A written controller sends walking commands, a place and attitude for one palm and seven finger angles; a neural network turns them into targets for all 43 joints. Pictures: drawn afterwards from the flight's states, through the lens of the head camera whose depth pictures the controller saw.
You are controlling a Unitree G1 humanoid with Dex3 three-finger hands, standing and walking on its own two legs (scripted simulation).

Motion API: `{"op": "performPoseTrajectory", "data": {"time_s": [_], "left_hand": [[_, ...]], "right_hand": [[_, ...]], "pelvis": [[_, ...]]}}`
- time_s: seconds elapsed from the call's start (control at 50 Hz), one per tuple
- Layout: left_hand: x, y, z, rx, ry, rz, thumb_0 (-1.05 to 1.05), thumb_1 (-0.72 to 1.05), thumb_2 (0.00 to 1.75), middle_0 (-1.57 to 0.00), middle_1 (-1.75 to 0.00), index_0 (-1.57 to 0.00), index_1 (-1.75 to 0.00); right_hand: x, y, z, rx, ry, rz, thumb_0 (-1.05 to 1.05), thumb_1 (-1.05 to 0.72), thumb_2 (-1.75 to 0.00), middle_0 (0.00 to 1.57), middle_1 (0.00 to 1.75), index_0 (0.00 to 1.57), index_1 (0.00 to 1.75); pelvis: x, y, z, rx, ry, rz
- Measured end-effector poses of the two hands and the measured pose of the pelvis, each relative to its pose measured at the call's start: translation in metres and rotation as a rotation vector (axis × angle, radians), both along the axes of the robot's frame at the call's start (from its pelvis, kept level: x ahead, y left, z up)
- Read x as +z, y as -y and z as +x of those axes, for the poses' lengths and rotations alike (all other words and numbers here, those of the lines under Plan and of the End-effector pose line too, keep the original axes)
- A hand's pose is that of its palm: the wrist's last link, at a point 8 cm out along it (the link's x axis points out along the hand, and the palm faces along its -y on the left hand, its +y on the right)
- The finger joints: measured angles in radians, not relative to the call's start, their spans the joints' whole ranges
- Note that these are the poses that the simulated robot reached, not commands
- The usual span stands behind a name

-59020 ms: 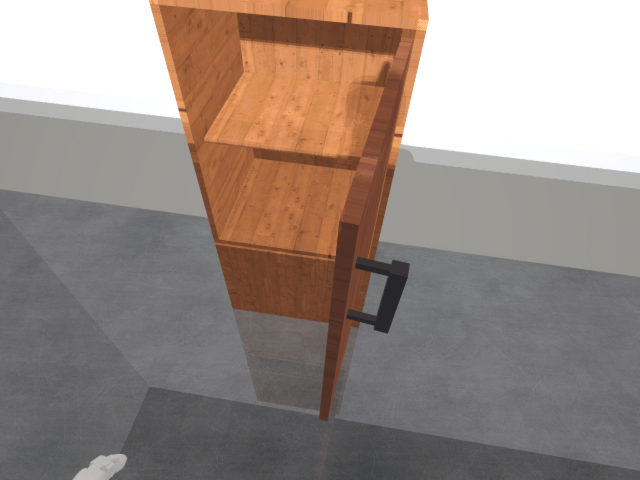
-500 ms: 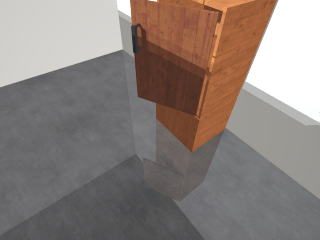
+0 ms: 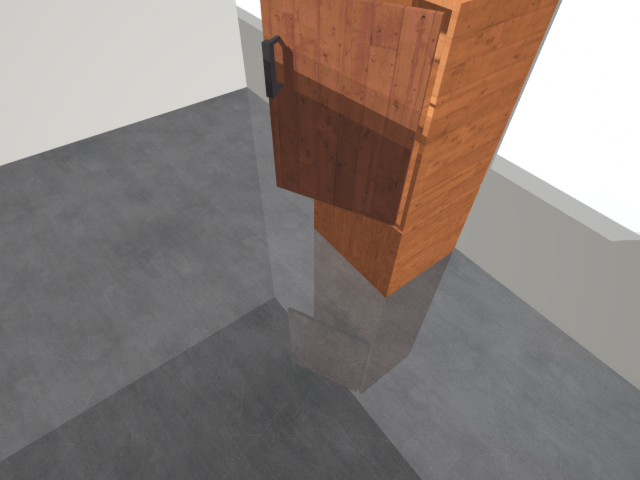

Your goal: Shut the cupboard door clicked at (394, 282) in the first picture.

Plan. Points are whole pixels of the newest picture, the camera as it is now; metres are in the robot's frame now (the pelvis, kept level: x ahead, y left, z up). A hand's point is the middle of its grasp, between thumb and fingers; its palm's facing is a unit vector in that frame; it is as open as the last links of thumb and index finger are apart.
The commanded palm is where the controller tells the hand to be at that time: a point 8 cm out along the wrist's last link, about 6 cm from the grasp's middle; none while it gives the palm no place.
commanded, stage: look to check the result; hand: left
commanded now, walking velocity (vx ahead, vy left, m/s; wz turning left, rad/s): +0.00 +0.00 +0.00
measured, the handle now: (273, 66) +1.01 +0.17 +0.04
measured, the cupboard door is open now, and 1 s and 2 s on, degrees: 27 27 27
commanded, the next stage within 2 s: walk to a spot facing it in 0.20 s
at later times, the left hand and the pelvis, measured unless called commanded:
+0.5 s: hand out of the picture +0.02 +0.18 -0.18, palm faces +0.07 -0.97 -0.23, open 7.4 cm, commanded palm none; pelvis +0.01 +0.00 +0.00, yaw +3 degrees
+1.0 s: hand out of the picture +0.02 +0.25 -0.17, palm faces +0.34 -0.90 -0.26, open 7.4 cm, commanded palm none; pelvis +0.00 +0.02 +0.00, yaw +20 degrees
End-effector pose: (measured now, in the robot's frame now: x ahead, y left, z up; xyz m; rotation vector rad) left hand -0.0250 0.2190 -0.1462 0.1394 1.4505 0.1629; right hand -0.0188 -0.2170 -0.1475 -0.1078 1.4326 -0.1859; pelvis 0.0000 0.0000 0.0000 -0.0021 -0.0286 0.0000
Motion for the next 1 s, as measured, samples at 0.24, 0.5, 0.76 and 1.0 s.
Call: {"op": "performPoseTrajectory", "data": {"time_s": [0.24,0.5,0.76,1.0], "left_hand": [[0.002,-0.006,0.027,-0.019,0.053,0.015,0.00,0.91,0.90,-0.20,-0.30,-0.20,-0.30],[-0.001,-0.011,0.039,0.026,0.090,0.038,0.00,0.91,0.90,-0.20,-0.30,-0.20,-0.30],[-0.031,-0.049,0.016,0.191,0.117,0.023,0.00,0.91,0.90,-0.20,-0.30,-0.20,-0.30],[0.011,-0.076,0.025,0.276,0.224,0.116,0.00,0.91,0.90,-0.20,-0.30,-0.20,-0.30]], "right_hand": [[0.002,0.012,0.020,0.019,0.032,-0.021,0.01,-0.90,-0.90,0.20,0.30,0.20,0.30],[-0.001,0.018,0.034,0.061,0.022,-0.026,0.01,-0.90,-0.90,0.20,0.30,0.20,0.30],[-0.001,-0.006,0.085,0.234,0.077,-0.086,0.01,-0.90,-0.90,0.20,0.30,0.20,0.30],[0.017,-0.009,0.126,0.381,0.096,-0.081,0.01,-0.90,-0.90,0.20,0.30,0.20,0.30]], "pelvis": [[0.001,0.002,0.005,0.004,-0.001,0.001],[-0.004,0.005,0.007,0.056,-0.009,0.000],[-0.024,-0.024,-0.004,0.215,-0.014,-0.025],[-0.002,-0.017,-0.003,0.354,-0.073,-0.043]]}}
